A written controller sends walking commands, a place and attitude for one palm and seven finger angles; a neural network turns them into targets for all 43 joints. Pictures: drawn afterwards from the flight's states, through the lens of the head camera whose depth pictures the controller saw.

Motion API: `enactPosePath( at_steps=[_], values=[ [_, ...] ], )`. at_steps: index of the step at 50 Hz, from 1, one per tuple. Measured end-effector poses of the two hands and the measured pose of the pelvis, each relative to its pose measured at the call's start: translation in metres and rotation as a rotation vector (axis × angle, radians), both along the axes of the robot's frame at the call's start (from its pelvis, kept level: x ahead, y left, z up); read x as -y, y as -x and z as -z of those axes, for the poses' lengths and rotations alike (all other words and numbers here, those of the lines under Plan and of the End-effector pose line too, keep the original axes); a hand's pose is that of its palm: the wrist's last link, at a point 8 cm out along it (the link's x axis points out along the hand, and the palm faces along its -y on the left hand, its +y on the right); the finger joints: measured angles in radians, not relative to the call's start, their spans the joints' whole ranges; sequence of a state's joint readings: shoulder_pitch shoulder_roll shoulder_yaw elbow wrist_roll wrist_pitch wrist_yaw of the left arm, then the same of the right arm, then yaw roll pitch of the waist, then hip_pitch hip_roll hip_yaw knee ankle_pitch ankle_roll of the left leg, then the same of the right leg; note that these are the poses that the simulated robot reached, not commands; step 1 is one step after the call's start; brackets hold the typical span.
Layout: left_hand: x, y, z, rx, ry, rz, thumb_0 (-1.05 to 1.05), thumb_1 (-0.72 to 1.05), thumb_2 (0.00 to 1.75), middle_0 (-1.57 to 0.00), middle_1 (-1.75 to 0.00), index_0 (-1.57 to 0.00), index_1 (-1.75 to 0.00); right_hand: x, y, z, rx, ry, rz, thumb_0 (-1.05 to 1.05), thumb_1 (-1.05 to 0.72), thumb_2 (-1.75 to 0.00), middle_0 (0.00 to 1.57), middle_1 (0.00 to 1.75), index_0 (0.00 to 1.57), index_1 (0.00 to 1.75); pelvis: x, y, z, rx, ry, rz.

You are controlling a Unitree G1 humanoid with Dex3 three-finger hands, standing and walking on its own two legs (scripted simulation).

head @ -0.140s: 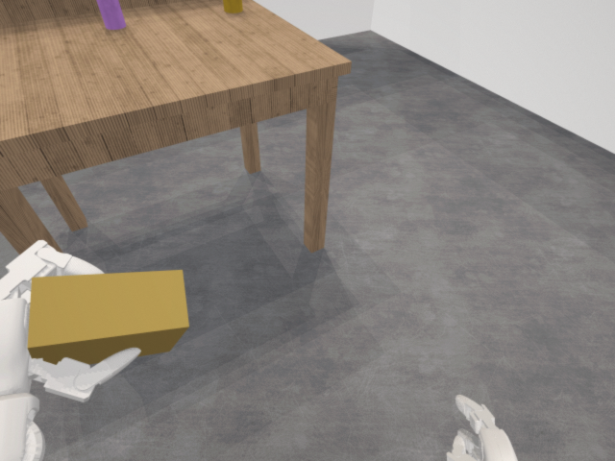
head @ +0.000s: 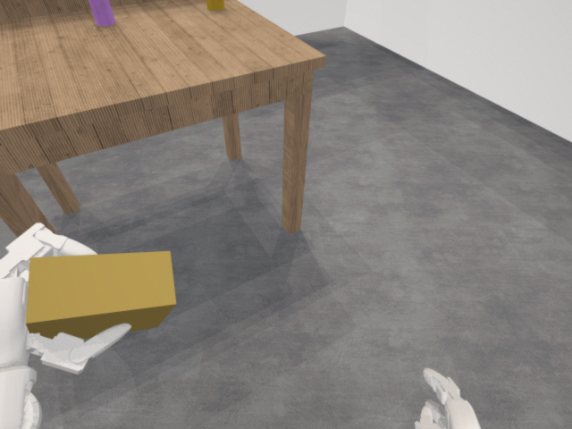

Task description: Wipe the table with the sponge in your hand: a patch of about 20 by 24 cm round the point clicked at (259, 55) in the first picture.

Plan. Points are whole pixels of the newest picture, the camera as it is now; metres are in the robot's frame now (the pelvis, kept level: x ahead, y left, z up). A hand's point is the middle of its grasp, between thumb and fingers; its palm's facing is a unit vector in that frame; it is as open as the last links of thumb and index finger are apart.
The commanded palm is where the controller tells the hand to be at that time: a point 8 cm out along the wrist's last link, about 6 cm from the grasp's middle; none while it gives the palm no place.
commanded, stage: stand and wait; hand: left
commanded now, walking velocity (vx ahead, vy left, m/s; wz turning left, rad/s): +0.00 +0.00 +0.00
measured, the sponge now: (125, 295) +0.23 +0.20 +0.14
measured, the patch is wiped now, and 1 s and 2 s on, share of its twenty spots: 0.00 0.00 0.00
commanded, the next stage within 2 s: look at it before walking up in 0.12 s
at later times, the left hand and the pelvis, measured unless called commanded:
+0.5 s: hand (76, 297) +0.21 +0.24 +0.15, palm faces +0.40 -0.84 -0.36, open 10.3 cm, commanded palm +0.17 +0.27 +0.18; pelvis +0.00 +0.00 +0.00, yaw -2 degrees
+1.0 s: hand (209, 210) +0.33 +0.12 +0.17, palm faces +0.17 -0.86 -0.47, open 10.3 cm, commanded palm +0.29 +0.18 +0.18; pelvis +0.07 -0.06 +0.00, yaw -13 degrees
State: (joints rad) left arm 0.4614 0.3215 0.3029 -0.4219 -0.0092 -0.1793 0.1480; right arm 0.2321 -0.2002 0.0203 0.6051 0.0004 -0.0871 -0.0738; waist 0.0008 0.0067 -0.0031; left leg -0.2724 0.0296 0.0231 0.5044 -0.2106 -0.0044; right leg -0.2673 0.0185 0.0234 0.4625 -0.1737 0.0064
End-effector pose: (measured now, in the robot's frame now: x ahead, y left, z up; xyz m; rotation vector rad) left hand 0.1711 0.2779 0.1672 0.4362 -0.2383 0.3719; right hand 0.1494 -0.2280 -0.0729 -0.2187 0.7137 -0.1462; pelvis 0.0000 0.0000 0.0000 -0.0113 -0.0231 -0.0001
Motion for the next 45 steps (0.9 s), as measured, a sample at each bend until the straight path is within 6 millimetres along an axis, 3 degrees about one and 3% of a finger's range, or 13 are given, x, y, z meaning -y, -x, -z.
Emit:
enactPosePath(
  at_steps=[22, 28, 32, 38, 45],
  values=[
    [-0.001, 0.003, -0.001, 0.004, -0.006, 0.001, -0.01, -0.50, 0.99, -0.71, -1.35, -0.71, -1.35, -0.001, 0.005, 0.002, -0.005, -0.005, 0.004, 0.01, -0.90, -0.90, 0.21, 0.30, 0.20, 0.30, -0.001, 0.002, 0.001, 0.000, -0.002, 0.014],
    [0.005, -0.009, 0.000, 0.024, -0.008, 0.000, -0.01, -0.50, 0.99, -0.71, -1.35, -0.71, -1.35, 0.005, 0.004, 0.005, 0.020, -0.010, 0.038, 0.01, -0.90, -0.90, 0.21, 0.30, 0.20, 0.30, 0.004, -0.004, 0.006, -0.003, -0.006, 0.059],
    [0.024, -0.029, 0.001, 0.020, -0.021, 0.024, -0.01, -0.50, 0.99, -0.71, -1.35, -0.71, -1.35, 0.016, 0.005, 0.012, 0.032, -0.042, 0.066, 0.01, -0.90, -0.90, 0.21, 0.30, 0.20, 0.30, 0.017, -0.011, 0.009, 0.003, -0.011, 0.101],
    [0.075, -0.066, 0.002, 0.047, -0.040, 0.140, -0.01, -0.50, 0.99, -0.71, -1.35, -0.71, -1.35, 0.048, 0.009, 0.035, -0.019, -0.063, 0.101, 0.01, -0.90, -0.90, 0.21, 0.30, 0.20, 0.31, 0.042, -0.023, 0.021, 0.005, -0.014, 0.135],
    [0.106, -0.102, -0.014, 0.014, -0.095, 0.256, -0.01, -0.50, 0.99, -0.71, -1.35, -0.71, -1.35, 0.088, 0.022, 0.021, -0.108, -0.033, 0.232, 0.02, -0.90, -0.90, 0.21, 0.30, 0.20, 0.30, 0.056, -0.047, 0.002, -0.025, -0.031, 0.186]
  ],
)
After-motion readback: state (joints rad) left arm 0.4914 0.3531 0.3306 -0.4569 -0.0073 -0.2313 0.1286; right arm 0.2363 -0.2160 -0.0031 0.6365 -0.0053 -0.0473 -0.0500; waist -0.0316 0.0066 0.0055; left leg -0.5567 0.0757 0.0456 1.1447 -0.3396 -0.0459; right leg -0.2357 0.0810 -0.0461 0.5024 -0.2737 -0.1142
